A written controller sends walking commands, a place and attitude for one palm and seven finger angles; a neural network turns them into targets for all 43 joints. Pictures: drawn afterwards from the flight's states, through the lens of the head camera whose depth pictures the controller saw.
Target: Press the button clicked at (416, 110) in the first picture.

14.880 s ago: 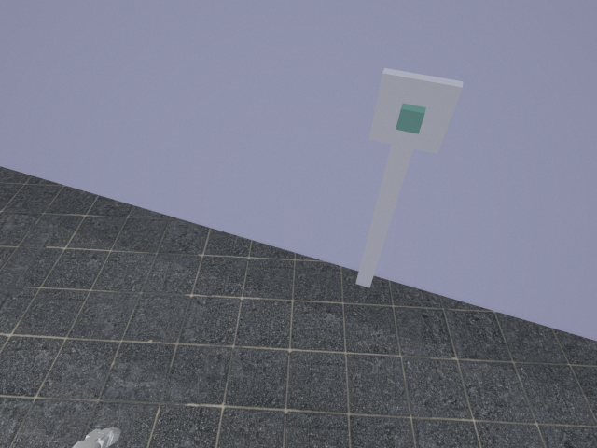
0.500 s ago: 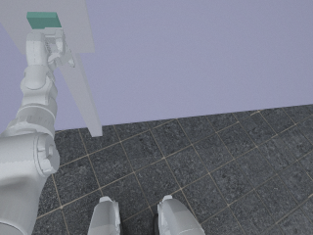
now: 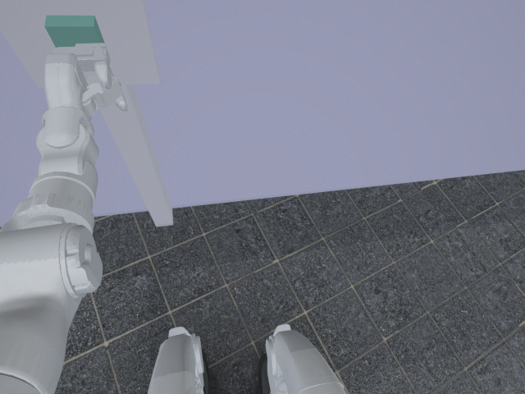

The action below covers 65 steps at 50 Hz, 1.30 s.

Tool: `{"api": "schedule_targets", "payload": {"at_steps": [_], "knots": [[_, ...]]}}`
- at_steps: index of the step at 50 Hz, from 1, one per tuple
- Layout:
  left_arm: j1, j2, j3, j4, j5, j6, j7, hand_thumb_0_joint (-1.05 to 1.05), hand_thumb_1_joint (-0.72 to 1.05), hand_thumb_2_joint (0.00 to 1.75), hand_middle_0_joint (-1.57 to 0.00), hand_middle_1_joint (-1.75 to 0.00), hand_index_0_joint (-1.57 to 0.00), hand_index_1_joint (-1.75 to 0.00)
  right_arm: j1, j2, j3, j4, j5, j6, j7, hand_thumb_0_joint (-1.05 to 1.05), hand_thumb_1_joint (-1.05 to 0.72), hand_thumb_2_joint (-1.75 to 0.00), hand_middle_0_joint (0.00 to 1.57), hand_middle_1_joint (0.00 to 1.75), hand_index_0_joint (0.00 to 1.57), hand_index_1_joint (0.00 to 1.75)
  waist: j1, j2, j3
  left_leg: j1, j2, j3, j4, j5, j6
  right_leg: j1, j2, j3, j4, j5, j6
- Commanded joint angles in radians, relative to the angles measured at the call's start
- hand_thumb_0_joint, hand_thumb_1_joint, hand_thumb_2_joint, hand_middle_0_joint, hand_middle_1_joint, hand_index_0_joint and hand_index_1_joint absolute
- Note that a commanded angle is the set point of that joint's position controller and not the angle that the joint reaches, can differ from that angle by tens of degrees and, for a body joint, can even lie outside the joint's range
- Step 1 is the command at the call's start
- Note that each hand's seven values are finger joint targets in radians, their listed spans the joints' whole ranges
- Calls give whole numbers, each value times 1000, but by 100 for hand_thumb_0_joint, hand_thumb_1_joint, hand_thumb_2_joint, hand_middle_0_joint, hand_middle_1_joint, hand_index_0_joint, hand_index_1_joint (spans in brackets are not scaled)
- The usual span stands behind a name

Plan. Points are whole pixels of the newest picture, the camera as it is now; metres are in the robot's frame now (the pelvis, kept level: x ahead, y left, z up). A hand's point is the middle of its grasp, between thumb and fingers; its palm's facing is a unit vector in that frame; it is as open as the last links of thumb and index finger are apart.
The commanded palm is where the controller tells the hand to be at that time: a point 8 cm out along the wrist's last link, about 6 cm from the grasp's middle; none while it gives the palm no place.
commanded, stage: pull the fist back off the button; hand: left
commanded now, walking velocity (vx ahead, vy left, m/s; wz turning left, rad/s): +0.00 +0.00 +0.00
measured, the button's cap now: (79, 36) +0.60 +0.19 +0.12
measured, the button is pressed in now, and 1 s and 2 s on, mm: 7 0 0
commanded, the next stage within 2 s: draw the hand back to the body in 0.72 s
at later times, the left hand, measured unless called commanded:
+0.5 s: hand (104, 120) +0.49 +0.16 +0.08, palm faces +0.07 -1.00 +0.00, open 3.1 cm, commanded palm +0.46 +0.20 +0.09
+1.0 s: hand (98, 139) +0.44 +0.16 +0.11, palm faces +0.05 -1.00 -0.02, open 3.1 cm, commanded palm +0.40 +0.21 +0.12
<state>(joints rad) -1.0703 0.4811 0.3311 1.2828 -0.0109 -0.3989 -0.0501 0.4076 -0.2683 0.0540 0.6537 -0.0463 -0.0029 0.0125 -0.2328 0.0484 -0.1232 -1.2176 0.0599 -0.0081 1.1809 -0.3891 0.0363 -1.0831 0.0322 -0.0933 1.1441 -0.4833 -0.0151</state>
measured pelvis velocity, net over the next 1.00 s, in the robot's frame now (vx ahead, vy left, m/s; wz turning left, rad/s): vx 0.05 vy -0.01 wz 0.01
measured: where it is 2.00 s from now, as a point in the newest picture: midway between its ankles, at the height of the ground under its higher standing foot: outside the picture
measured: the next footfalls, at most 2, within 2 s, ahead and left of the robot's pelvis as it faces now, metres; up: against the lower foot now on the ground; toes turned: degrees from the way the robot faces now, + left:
none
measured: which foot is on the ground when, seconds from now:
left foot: down 0.00-1.00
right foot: down 0.00-1.00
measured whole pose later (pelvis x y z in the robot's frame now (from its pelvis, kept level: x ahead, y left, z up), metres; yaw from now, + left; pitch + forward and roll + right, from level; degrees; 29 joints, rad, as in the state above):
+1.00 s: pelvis +0.05 -0.01 +0.04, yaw +1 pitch +15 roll -1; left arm -0.37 0.24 0.21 0.63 -0.18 -0.38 -0.12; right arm 0.30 -0.23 0.01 0.59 0.03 0.06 0.00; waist -0.06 0.04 -0.14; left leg -0.83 0.05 0.03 1.00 -0.42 0.01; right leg -0.73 0.03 -0.05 0.99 -0.51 -0.03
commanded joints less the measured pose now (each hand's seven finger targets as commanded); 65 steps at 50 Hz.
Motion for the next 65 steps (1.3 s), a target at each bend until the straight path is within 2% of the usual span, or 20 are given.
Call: {"api": "schedule_targets", "payload": {"at_steps": [1,4,10,19,22,23,28,29,33,37,41,44,46,48,49,52,55,60,61,65], "knots": [[-451,177,20,-275,-40,-66,17,0,90,90,-130,-150,-130,-150,148,-196,-80,-58,3,-3,-5,0,-90,-90,20,30,20,30,6,123,-486,581,-16,-114,-171,-4,-6,45,27,44,-198,56,-10],[-413,169,22,-302,-45,-70,22,0,90,90,-130,-150,-130,-150,141,-191,-84,-61,8,8,-3,0,-90,-90,20,30,20,30,13,88,-454,557,-20,-93,-172,7,-3,84,29,49,-215,63,-5],[-231,132,27,-366,-64,-95,13,0,90,90,-130,-150,-130,-150,117,-174,-95,-83,19,26,3,0,-90,-90,20,30,20,30,64,61,-465,584,-26,-59,-180,113,-4,185,32,55,-229,145,-6],[56,10,-26,-545,-120,-118,-43,0,90,90,-130,-150,-130,-150,70,-149,-111,-122,41,56,9,0,-90,-90,20,30,20,30,120,23,-472,646,-42,-16,-189,302,-4,335,34,65,-239,390,-4],[133,-12,-38,-606,-139,-119,-58,0,90,90,-130,-150,-130,-150,52,-144,-115,-123,49,58,6,0,-90,-90,20,30,20,30,128,12,-446,658,-43,-12,-194,338,-4,358,32,68,-242,448,-2],[142,-45,-71,-617,-142,-116,-63,0,90,90,-130,-150,-130,-150,40,-138,-115,-124,52,58,4,0,-90,-90,20,30,20,30,116,10,-420,657,-44,-8,-195,331,-3,351,30,69,-249,452,1],[176,-107,-130,-733,-151,-123,-64,0,90,90,-130,-150,-130,-150,5,-130,-118,-123,56,48,2,0,-90,-90,20,30,20,30,123,68,-420,746,-40,-25,-198,377,-12,315,27,57,-242,452,-5],[225,-97,-112,-735,-157,-121,-61,0,90,90,-130,-150,-130,-150,-1,-132,-120,-126,55,47,0,0,-90,-90,20,30,20,30,135,40,-425,742,-40,-24,-198,380,-11,330,27,59,-244,460,-4],[233,-86,-107,-767,-157,-122,-50,0,90,90,-130,-150,-130,-150,-27,-129,-116,-122,54,38,-7,0,-90,-90,20,30,20,30,134,9,-422,721,-44,-22,-195,376,-9,353,20,66,-238,484,1],[225,-69,-97,-747,-139,-119,-39,0,90,90,-130,-150,-130,-150,-47,-127,-112,-122,53,32,-13,0,-90,-90,20,30,20,30,144,18,-403,700,-46,-25,-198,339,-13,340,16,69,-232,445,-2],[183,-98,-122,-686,-142,-105,-45,0,90,90,-130,-150,-130,-150,-55,-127,-107,-119,52,27,-17,0,-90,-90,20,30,20,30,126,7,-362,665,-49,-27,-202,255,-12,315,15,71,-247,368,-2],[291,-49,-81,-801,-162,-94,-56,0,90,90,-130,-150,-130,-150,-80,-129,-105,-166,61,28,-20,0,-90,-90,20,30,20,30,185,34,-470,736,-54,-17,-240,293,-13,423,15,74,-267,407,-7],[369,-25,-68,-870,-177,-75,-65,0,90,90,-130,-150,-130,-150,-88,-130,-101,-190,67,29,-23,0,-90,-90,20,30,20,30,198,21,-496,761,-54,-13,-263,321,-10,486,19,73,-281,441,-7],[447,-47,-82,-938,-194,-48,-72,0,90,90,-130,-150,-130,-150,-103,-118,-96,-208,77,29,-25,0,-90,-90,20,30,20,30,204,13,-458,758,-55,-2,-290,326,-5,527,19,71,-307,475,-1],[488,-40,-69,-941,-203,-32,-75,0,90,90,-130,-150,-130,-150,-109,-118,-96,-212,81,29,-28,0,-90,-90,20,30,20,30,203,-38,-411,735,-55,4,-305,298,-1,543,20,72,-328,466,3],[562,-48,-80,-976,-221,5,-86,0,90,90,-130,-150,-130,-150,-133,-117,-87,-227,92,21,-38,0,-90,-90,20,30,20,30,199,-79,-288,683,-59,9,-354,207,7,566,15,83,-384,397,11],[615,-61,-91,-1021,-239,34,-101,0,90,90,-130,-150,-130,-150,-156,-117,-84,-234,99,8,-47,0,-90,-90,20,30,20,30,197,-61,-208,701,-59,10,-392,150,8,557,11,84,-432,315,10],[659,-68,-112,-1167,-261,47,-133,0,90,90,-130,-150,-130,-150,-197,-112,-78,-246,103,-29,-61,0,-90,-90,20,30,20,30,203,9,-199,792,-59,2,-438,130,8,575,8,83,-477,259,5],[683,-59,-111,-1191,-266,49,-135,0,90,90,-130,-150,-130,-150,-200,-113,-76,-248,105,-37,-64,0,-90,-90,20,30,20,30,200,-11,-192,800,-56,-3,-444,126,9,583,10,82,-482,247,5],[760,-63,-111,-1297,-276,72,-137,0,90,90,-130,-150,-130,-150,-240,-104,-66,-260,106,-73,-71,0,-90,-90,20,30,20,30,219,29,-170,861,-54,-16,-491,120,4,598,9,65,-504,233,-1]]}}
